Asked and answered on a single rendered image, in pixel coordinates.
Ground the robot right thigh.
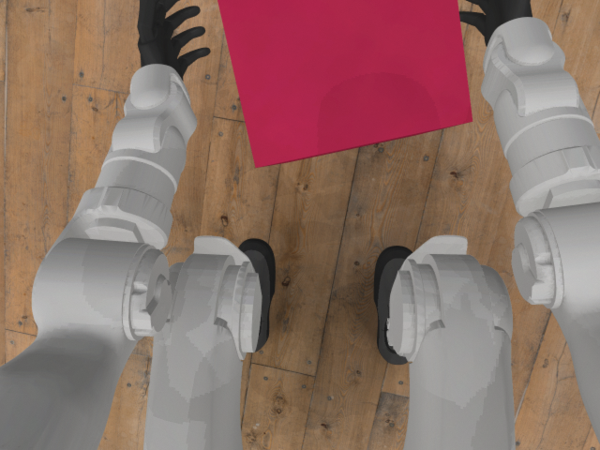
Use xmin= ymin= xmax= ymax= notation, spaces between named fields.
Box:
xmin=391 ymin=254 xmax=516 ymax=450

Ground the left robot upper arm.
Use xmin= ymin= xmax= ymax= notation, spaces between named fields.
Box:
xmin=0 ymin=238 xmax=173 ymax=450

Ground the right robot upper arm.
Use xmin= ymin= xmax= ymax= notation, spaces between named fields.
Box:
xmin=511 ymin=202 xmax=600 ymax=443

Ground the robot right shin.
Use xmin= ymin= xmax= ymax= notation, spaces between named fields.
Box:
xmin=386 ymin=235 xmax=513 ymax=357

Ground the carton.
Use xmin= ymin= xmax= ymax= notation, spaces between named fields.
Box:
xmin=217 ymin=0 xmax=473 ymax=168

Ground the left robot hand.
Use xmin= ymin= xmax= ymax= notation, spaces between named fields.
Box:
xmin=137 ymin=0 xmax=210 ymax=80

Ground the right robot hand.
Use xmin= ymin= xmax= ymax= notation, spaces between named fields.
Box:
xmin=459 ymin=0 xmax=533 ymax=46

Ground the right robot forearm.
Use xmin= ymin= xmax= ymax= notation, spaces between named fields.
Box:
xmin=481 ymin=17 xmax=600 ymax=217

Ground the left robot forearm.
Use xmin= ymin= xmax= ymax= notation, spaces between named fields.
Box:
xmin=32 ymin=64 xmax=197 ymax=323

